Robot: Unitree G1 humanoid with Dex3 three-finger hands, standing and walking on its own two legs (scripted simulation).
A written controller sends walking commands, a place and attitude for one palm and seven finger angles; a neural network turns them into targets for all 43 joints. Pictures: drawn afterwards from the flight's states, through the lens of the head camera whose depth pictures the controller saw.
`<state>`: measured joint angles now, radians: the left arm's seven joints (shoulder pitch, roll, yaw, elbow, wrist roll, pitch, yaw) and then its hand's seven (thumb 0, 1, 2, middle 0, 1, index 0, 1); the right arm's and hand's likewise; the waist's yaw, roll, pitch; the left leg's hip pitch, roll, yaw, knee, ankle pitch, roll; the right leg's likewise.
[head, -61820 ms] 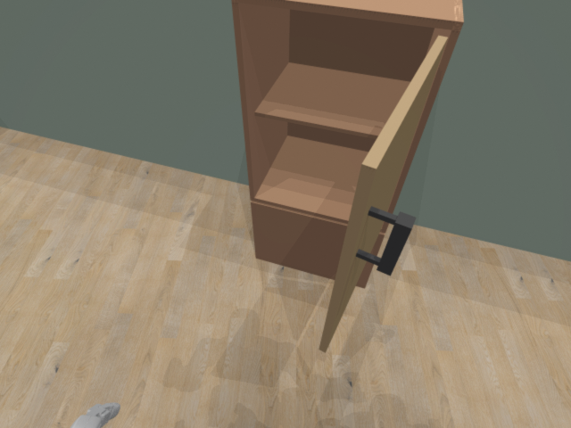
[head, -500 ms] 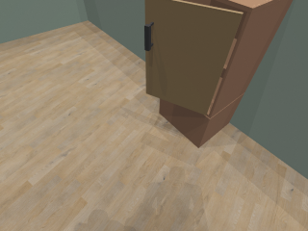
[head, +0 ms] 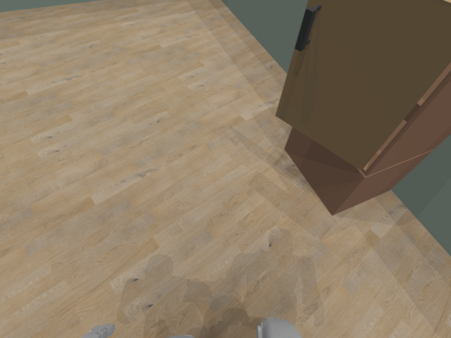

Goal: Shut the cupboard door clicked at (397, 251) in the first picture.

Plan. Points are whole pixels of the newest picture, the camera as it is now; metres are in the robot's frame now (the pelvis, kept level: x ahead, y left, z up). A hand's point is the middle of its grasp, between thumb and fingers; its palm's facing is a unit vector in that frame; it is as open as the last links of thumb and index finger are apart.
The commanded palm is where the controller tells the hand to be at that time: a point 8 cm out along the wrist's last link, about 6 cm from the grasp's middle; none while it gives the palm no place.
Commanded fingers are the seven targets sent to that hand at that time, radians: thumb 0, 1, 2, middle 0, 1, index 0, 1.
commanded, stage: walk to a spot facing it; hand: left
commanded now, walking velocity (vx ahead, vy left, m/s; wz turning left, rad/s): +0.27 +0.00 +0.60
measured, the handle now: (308, 27) +0.97 -0.23 +0.04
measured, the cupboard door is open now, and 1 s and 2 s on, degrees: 23 23 23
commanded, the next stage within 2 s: turn to face it in 0.92 s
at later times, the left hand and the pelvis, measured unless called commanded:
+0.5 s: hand out of the picture +0.01 +0.13 -0.14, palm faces +0.36 -0.89 -0.28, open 7.4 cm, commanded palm none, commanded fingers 0.00 0.90 0.90 -0.20 -0.30 -0.20 -0.30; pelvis +0.07 -0.06 +0.01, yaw +21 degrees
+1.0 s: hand out of the picture +0.12 +0.26 -0.17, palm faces +0.64 -0.74 -0.20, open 7.4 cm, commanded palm none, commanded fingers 0.00 0.90 0.90 -0.20 -0.30 -0.20 -0.30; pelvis +0.20 +0.06 +0.00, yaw +38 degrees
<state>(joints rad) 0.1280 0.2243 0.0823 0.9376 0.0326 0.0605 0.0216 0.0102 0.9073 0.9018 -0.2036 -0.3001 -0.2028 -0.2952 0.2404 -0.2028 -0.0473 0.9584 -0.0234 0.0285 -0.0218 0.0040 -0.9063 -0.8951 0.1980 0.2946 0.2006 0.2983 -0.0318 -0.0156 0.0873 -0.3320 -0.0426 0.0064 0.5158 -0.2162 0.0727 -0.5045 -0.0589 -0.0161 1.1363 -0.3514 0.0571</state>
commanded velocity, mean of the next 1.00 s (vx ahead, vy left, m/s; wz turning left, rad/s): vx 0.26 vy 0.00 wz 0.58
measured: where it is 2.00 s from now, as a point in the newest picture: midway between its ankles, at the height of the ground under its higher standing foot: (178, 296)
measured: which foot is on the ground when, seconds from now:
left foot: down 0.00-0.28, up 0.30-0.76, down 0.78-1.00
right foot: up 0.00-0.26, down 0.28-0.76, up 0.78-1.00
